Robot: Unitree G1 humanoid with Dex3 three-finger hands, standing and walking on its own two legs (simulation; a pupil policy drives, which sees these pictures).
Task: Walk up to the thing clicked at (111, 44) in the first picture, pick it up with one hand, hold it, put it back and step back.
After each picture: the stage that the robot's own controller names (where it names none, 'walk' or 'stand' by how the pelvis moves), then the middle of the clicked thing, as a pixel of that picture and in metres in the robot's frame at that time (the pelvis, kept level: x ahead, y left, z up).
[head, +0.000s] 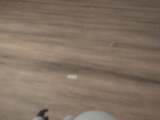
stand; (111, 44) +1.80 -0.54 -0.72
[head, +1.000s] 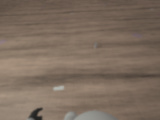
walk; (95, 45) +1.75 -0.03 -0.70
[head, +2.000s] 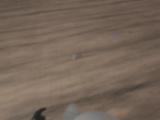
walk; (74, 57) +1.18 +0.37 -0.72
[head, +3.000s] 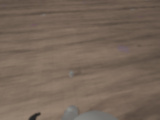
walk; (71, 74) +0.76 +0.31 -0.71
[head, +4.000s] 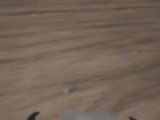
walk; (66, 91) +0.45 +0.26 -0.70
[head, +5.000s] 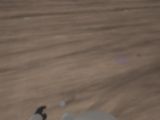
stand; (63, 104) +0.28 +0.27 -0.71
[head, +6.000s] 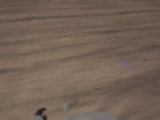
stand; (65, 107) +0.27 +0.25 -0.72
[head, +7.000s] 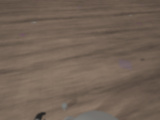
stand; (64, 106) +0.30 +0.26 -0.73
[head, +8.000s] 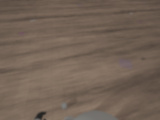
stand; (64, 106) +0.28 +0.27 -0.73
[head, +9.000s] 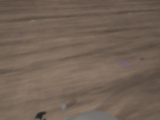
stand; (64, 107) +0.27 +0.27 -0.73
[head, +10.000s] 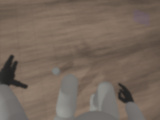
go down; (56, 71) +0.33 +0.30 -0.39
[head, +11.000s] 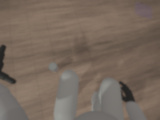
go down; (54, 67) +0.34 +0.31 -0.30
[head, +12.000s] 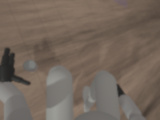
close in; (31, 66) +0.31 +0.34 -0.23
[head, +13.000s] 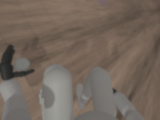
close; (20, 66) +0.32 +0.33 -0.21
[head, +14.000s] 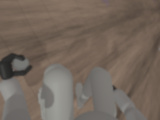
lift; (20, 65) +0.31 +0.33 -0.21
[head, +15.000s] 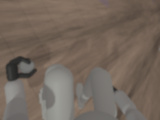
lift; (25, 68) +0.30 +0.31 -0.21
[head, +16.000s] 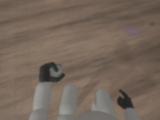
lift; (57, 74) +0.31 +0.21 -0.01
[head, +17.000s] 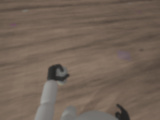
hold; (62, 76) +0.32 +0.19 +0.00
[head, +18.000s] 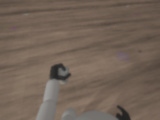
hold; (63, 75) +0.33 +0.18 +0.00
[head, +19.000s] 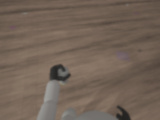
crouch; (63, 75) +0.33 +0.18 +0.00
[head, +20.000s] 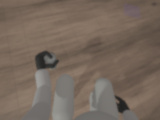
crouch; (51, 61) +0.39 +0.26 -0.10
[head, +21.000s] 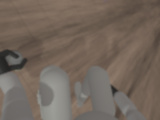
lower; (16, 61) +0.35 +0.33 -0.21
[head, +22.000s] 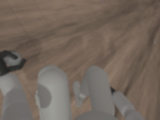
lower; (14, 62) +0.35 +0.33 -0.21
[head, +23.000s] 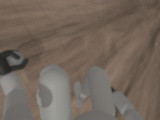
lower; (16, 61) +0.34 +0.33 -0.21
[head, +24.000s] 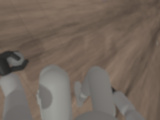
lower; (17, 62) +0.34 +0.33 -0.21
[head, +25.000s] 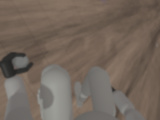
open; (20, 63) +0.33 +0.32 -0.21
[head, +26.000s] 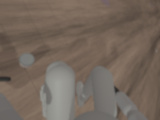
rise; (26, 61) +0.33 +0.30 -0.21
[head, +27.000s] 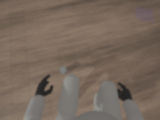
walk; (63, 70) +0.37 +0.26 -0.39
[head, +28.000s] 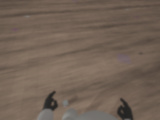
stand; (65, 103) +0.30 +0.23 -0.66
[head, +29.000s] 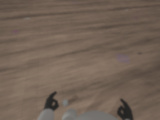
stand; (65, 103) +0.31 +0.24 -0.67
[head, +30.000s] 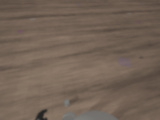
stand; (67, 103) +0.32 +0.23 -0.71
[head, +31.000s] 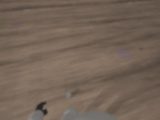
walk; (68, 95) +0.35 +0.21 -0.70
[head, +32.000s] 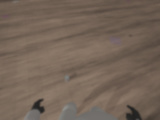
walk; (67, 78) +0.54 +0.26 -0.70
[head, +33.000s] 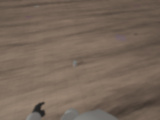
walk; (74, 64) +0.89 +0.25 -0.69
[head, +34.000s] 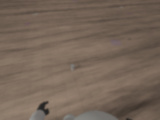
stand; (72, 67) +0.92 +0.28 -0.71
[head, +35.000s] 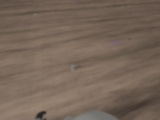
stand; (72, 67) +0.92 +0.27 -0.73
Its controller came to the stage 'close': yes
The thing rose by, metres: 0.71
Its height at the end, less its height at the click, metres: +0.00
